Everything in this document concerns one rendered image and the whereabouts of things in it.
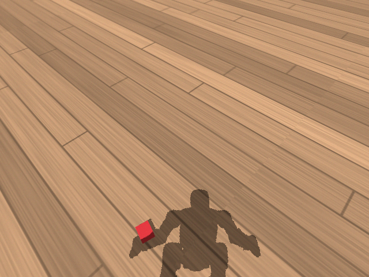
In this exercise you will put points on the cube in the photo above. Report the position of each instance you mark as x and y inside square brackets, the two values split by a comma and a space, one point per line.
[145, 231]

